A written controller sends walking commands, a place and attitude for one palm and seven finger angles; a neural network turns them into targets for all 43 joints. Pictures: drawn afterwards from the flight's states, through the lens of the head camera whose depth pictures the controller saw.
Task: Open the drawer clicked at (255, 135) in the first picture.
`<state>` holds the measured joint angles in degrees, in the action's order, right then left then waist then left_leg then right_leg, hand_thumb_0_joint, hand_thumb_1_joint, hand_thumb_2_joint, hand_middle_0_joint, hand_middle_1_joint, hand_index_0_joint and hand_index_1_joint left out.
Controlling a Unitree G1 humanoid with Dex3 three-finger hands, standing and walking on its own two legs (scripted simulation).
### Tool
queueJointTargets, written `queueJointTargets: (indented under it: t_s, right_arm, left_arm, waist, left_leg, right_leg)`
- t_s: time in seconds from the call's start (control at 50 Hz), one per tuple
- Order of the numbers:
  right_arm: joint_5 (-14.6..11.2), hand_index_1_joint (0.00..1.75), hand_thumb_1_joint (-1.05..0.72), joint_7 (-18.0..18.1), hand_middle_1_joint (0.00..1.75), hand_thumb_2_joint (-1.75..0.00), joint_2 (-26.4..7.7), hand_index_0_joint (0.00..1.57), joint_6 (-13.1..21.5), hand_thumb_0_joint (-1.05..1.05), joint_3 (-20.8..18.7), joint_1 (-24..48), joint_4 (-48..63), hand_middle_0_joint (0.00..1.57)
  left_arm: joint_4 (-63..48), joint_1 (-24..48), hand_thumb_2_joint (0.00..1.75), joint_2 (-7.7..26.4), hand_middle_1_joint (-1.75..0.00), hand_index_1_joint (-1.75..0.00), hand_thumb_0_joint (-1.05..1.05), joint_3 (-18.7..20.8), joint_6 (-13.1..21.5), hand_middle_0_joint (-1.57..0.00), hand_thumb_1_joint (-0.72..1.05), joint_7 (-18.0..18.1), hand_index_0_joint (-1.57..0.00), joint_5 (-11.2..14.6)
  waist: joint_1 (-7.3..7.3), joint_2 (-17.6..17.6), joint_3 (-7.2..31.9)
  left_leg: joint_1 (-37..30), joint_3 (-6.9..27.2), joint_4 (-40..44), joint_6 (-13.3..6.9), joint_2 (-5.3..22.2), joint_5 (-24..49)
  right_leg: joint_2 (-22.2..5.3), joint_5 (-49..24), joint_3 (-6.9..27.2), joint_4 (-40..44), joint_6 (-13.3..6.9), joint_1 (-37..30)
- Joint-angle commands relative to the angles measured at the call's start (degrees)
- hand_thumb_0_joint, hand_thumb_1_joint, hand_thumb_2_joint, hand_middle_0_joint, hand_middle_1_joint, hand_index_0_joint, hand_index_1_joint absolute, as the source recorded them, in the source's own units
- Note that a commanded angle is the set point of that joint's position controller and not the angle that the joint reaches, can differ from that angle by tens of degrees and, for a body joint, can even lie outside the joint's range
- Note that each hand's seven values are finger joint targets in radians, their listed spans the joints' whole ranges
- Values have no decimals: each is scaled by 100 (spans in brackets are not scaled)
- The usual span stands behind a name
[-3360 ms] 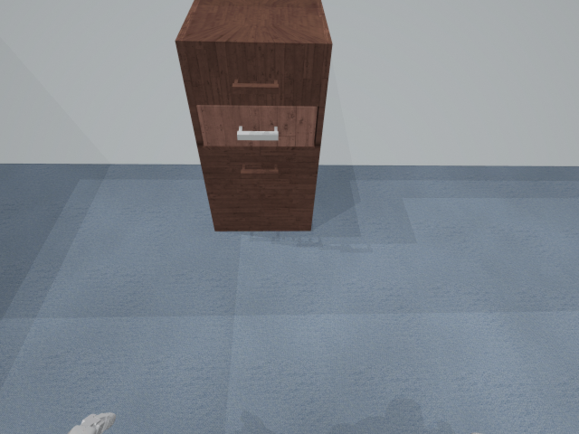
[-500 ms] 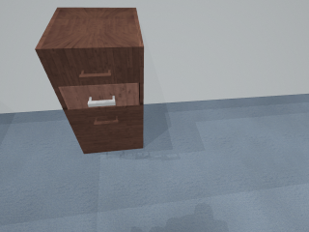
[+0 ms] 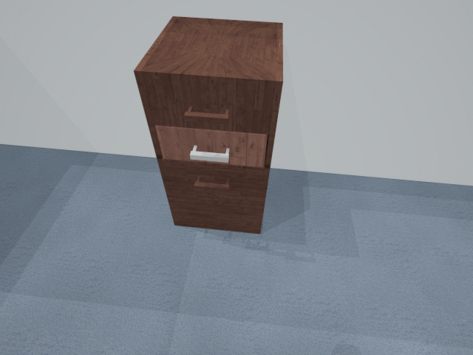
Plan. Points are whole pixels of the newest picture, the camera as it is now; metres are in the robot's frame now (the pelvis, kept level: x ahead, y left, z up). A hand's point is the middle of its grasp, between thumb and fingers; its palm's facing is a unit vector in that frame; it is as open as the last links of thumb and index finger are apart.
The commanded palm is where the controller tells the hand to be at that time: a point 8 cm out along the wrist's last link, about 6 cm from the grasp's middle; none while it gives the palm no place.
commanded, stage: take the last steps up to it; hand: left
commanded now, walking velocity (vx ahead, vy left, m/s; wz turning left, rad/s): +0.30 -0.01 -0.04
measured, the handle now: (210, 153) +0.78 +0.17 -0.22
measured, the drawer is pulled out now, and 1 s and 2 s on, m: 0.00 0.00 0.00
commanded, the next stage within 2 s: come to a stop and stand still in 0.60 s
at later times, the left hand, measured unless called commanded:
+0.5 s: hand (155, 309) +0.24 +0.20 -0.18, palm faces -0.05 -0.98 -0.18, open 7.4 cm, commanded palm none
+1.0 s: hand (179, 284) +0.30 +0.17 -0.19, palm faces +0.04 -0.98 -0.19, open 7.3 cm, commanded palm none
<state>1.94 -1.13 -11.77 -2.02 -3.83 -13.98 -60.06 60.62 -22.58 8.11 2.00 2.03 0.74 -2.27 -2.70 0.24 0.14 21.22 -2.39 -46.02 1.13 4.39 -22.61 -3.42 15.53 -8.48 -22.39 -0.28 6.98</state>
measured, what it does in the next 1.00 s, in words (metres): walks ahead: left foot, then right foot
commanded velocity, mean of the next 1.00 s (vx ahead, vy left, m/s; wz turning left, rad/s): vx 0.08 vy -0.01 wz -0.02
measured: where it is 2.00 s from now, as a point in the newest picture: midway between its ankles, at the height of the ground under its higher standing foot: outside the picture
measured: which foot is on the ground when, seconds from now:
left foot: up 0.00-0.08, down 0.10-0.56, up 0.58-0.92, down 0.94-1.00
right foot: down 0.00-0.10, up 0.12-0.54, down 0.56-1.00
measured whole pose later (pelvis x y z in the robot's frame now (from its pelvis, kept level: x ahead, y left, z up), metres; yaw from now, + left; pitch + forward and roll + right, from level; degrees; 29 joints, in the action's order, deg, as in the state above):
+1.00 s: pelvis +0.27 -0.01 -0.01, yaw -2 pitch -1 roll -1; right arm 1.1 2.0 -8.8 -0.7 -1.7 -12.8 -61.2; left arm 61.0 -13.6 9.0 2.4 -1.1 2.0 -0.9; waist -1.3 0.6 -2.0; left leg 16.4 -3.7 -31.2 0.1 2.5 -13.8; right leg 0.4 14.5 -8.5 -29.8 -3.3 14.8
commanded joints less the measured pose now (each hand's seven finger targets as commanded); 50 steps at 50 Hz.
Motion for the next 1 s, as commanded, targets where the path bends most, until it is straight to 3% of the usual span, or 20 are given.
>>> queueJointTargets:
  t_s: [0.0,0.04,0.06,0.08,0.1,0.14,0.22,0.42,0.46,0.5,0.52,0.54,0.56,0.6,0.64,0.7,0.82,0.88,0.94,0.98]
  right_arm:
    - [-70,30,-90,5,30,-90,8,20,310,0,61,295,495,20]
    - [-84,30,-90,79,30,-90,-154,20,395,0,47,-421,212,20]
    - [-76,30,-90,147,30,-90,-546,20,440,0,-46,-956,39,20]
    - [-43,30,-90,193,30,-90,-1101,20,459,0,-181,-1584,-98,20]
    - [-46,30,-90,226,30,-90,-1199,20,417,0,-195,-1777,-119,20]
    - [-59,30,-90,265,30,-90,-787,20,453,0,-71,-1206,-48,20]
    - [-91,30,-90,302,30,-90,-223,20,639,0,54,-903,-17,20]
    - [-22,30,-90,325,30,-90,-385,20,623,0,41,-1346,-358,20]
    - [-26,30,-90,334,30,-90,-479,20,591,0,18,-1264,-395,20]
    - [-73,30,-90,322,30,-90,-514,20,578,0,23,-1130,-400,20]
    - [-123,30,-90,266,30,-90,-353,20,582,0,44,-1247,-391,20]
    - [-185,30,-90,245,30,-90,0,20,593,0,96,-1639,-305,20]
    - [-201,30,-90,266,30,-90,-139,20,528,0,87,-1417,-208,20]
    - [-153,30,-90,220,30,-90,-9,20,470,0,46,-1036,-209,20]
    - [-72,30,-90,196,30,-90,150,20,340,0,67,-1094,-276,20]
    - [-56,30,-90,216,30,-90,330,20,201,0,135,-1372,-362,20]
    - [-166,30,-90,258,30,-90,408,20,151,0,229,-875,-175,20]
    - [-144,30,-90,283,30,-90,193,20,120,0,171,-800,-142,20]
    - [-103,30,-90,316,30,-90,-284,20,177,0,122,-595,35,20]
    - [-96,30,-90,364,30,-90,-459,20,144,0,103,-201,157,20]
  left_arm:
    - [46,-390,90,994,-30,-30,0,217,66,-20,90,12,-20,46]
    - [74,-228,90,868,-30,-30,0,200,27,-20,90,-20,-20,107]
    - [31,-212,90,621,-30,-30,0,140,16,-20,90,-49,-20,124]
    - [-139,-11,90,321,-30,-30,0,73,27,-20,90,-87,-20,118]
    - [-329,416,90,462,-30,-30,0,95,32,-20,90,-73,-20,64]
    - [-233,551,90,470,-30,-30,0,137,-13,-20,90,-108,-20,28]
    - [28,171,90,291,-30,-30,0,148,-33,-20,90,-206,-20,57]
    - [-461,1413,90,345,-30,-30,0,138,-82,-20,90,-219,-20,120]
    - [-427,1236,90,384,-30,-30,0,166,-58,-20,90,-205,-20,115]
    - [-106,165,90,593,-30,-30,0,257,17,-20,90,-172,-20,84]
    - [81,-485,90,982,-30,-30,0,355,95,-20,90,-124,-20,48]
    - [147,-946,90,1527,-30,-30,0,498,131,-20,90,-61,-20,58]
    - [107,-875,90,1665,-30,-30,0,474,111,-20,90,-42,-20,189]
    - [-207,332,90,1197,-30,-30,0,364,69,-20,90,1,-20,185]
    - [-364,983,90,764,-30,-30,0,221,101,-20,90,51,-20,172]
    - [-361,1109,90,528,-30,-30,0,120,118,-20,90,79,-20,127]
    - [-243,787,90,730,-30,-30,0,131,-25,-20,90,135,-20,103]
    - [-192,766,90,800,-30,-30,0,175,-110,-20,90,164,-20,140]
    - [-273,593,90,581,-30,-30,0,153,-209,-20,90,177,-20,174]
    - [-247,517,90,510,-30,-30,0,128,-279,-20,90,171,-20,177]
  waist:
    - [42,877,-501]
    - [367,310,-264]
    - [629,-615,-36]
    - [876,-1879,57]
    - [954,-1264,-258]
    - [751,-943,-744]
    - [344,-597,-831]
    - [461,-757,-970]
    - [309,-713,-870]
    - [-218,-360,-318]
    - [-475,380,229]
    - [-472,1730,957]
    - [-423,1318,989]
    - [-65,578,99]
    - [350,219,-304]
    - [591,321,-326]
    - [317,218,115]
    - [344,506,85]
    - [206,-496,27]
    - [112,-1079,-28]
  left_leg:
    - [-302,-477,1296,-97,-254,220]
    - [-1832,-594,2214,-112,-301,616]
    - [-2747,445,2576,-348,466,62]
    - [-3090,2152,3325,-854,1751,-466]
    - [-2798,2515,3593,-1185,2120,-449]
    - [-2004,2056,3738,-1182,1835,-560]
    - [-1661,603,3623,-969,1192,2082]
    - [-1926,44,3192,-954,1168,3647]
    - [-1782,-37,2800,-915,1211,4149]
    - [-1395,-266,1510,-686,940,4249]
    - [-601,-481,193,-486,540,3247]
    - [495,-671,-1777,-226,-378,-485]
    - [685,80,-2762,-352,-313,-1221]
    - [846,237,-3080,-358,129,-330]
    - [407,278,-2575,-299,352,220]
    - [-62,113,-1529,-122,291,299]
    - [-413,-10,584,43,-5,380]
    - [-857,11,1618,51,-47,1033]
    - [-1120,709,2189,-388,853,3804]
    - [-755,852,2508,-695,1120,4046]
  right_leg:
    - [-1182,501,1276,901,-727,312]
    - [-777,775,776,180,-418,1142]
    - [-431,884,456,-887,-189,1971]
    - [72,1498,-110,-2405,58,2930]
    - [30,1703,312,-3315,-14,3350]
    - [-307,1107,629,-4061,-83,3424]
    - [-373,-34,556,-3976,74,2952]
    - [-172,-424,260,-1818,-99,2423]
    - [17,-349,149,-1519,-232,1744]
    - [237,-785,58,-952,-320,163]
    - [-278,-896,726,-681,-517,-1046]
    - [-1907,-1400,3121,4,-1172,-1969]
    - [-2181,-1239,3534,546,-1423,-1568]
    - [-1861,503,2901,1043,-1280,-41]
    - [-1468,78,1781,1199,-991,1105]
    - [-1191,-825,1068,1268,-942,1609]
    - [-1149,-2323,1122,636,-1061,798]
    - [-1102,-2366,1119,185,-855,710]
    - [-302,-1413,626,-596,-259,935]
    - [0,-456,386,-1127,-87,649]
